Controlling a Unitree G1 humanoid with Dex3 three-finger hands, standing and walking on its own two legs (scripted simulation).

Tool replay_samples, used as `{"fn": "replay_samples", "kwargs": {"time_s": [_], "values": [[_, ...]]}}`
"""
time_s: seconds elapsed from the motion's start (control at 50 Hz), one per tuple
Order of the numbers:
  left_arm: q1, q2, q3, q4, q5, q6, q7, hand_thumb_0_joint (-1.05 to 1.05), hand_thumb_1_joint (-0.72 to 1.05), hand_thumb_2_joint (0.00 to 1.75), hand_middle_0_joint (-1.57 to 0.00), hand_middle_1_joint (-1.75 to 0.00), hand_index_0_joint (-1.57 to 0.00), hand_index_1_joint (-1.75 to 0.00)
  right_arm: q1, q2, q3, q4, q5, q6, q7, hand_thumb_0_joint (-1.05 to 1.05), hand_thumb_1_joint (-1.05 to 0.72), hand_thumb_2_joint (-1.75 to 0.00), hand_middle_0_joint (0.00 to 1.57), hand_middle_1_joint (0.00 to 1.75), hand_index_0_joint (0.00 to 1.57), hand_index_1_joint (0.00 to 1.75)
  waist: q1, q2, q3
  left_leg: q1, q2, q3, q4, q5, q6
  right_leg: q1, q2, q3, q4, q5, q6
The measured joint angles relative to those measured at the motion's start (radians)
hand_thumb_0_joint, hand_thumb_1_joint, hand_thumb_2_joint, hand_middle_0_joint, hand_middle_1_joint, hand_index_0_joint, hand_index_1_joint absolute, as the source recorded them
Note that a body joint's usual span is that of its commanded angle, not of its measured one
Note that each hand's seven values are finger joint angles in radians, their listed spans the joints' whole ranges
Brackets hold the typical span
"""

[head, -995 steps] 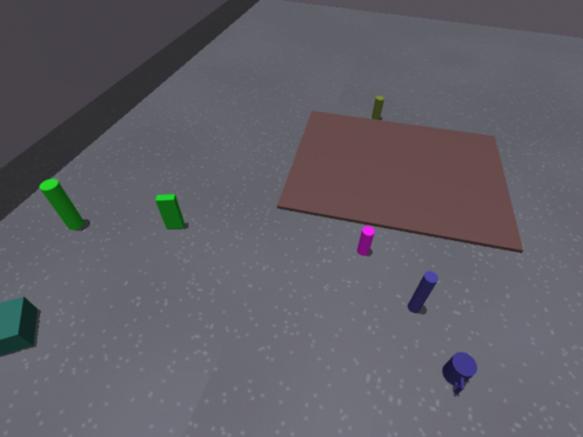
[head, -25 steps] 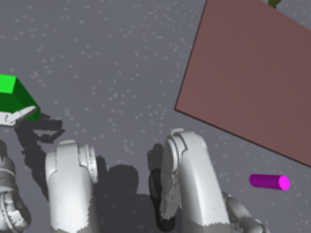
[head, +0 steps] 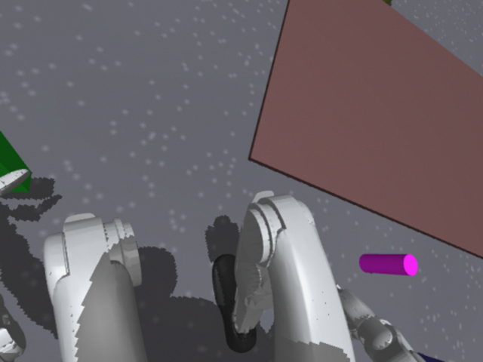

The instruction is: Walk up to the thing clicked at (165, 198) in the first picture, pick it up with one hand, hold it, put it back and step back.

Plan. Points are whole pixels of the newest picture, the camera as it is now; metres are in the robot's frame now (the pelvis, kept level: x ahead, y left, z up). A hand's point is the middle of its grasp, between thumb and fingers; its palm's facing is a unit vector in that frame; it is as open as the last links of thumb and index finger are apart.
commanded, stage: lower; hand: left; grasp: from the side
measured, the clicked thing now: out of the picture +0.41 +0.30 -0.14
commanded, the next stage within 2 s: loosen in 1.10 s
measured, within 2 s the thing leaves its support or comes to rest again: rests again in 1.56 s
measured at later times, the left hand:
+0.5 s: hand out of the picture +0.42 +0.31 -0.15, palm faces +0.44 -0.90 -0.01, open 9.3 cm
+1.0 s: hand out of the picture +0.42 +0.31 -0.17, palm faces +0.44 -0.90 -0.01, open 9.3 cm
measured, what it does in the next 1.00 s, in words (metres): stands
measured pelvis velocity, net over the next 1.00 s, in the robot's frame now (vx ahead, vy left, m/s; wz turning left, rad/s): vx -0.01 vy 0.01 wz -0.06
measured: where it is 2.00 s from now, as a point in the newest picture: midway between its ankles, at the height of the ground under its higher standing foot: (177, 340)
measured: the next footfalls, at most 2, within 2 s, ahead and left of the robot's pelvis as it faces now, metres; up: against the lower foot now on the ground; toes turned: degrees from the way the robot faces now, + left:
none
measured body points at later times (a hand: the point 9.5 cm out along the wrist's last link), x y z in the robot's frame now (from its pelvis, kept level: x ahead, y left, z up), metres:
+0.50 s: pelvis -0.01 +0.01 -0.01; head +0.22 +0.16 +0.34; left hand +0.39 +0.36 -0.15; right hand +0.14 -0.26 -0.06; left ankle +0.08 +0.13 -0.26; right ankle +0.12 -0.12 -0.26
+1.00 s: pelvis -0.01 +0.01 -0.01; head +0.23 +0.18 +0.33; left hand +0.39 +0.36 -0.17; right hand +0.15 -0.25 -0.05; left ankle +0.08 +0.13 -0.26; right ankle +0.12 -0.12 -0.26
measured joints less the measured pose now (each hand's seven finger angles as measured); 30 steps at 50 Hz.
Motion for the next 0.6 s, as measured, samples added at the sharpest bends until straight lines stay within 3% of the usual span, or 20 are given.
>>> {"fn": "replay_samples", "kwargs": {"time_s": [0.6], "values": [[-0.018, 0.134, 0.014, 0.131, 0.013, -0.100, 0.077, -0.02, -0.47, 0.80, -0.96, -1.24, -0.98, -1.23, -0.067, -0.033, 0.130, -0.057, -0.067, 0.003, 0.013, 0.00, -0.90, -0.90, 0.20, 0.30, 0.21, 0.30, -0.033, -0.061, 0.097, 0.024, 0.003, -0.064, 0.054, 0.001, 0.010, 0.048, 0.026, -0.048, -0.001, 0.029, 0.009]]}}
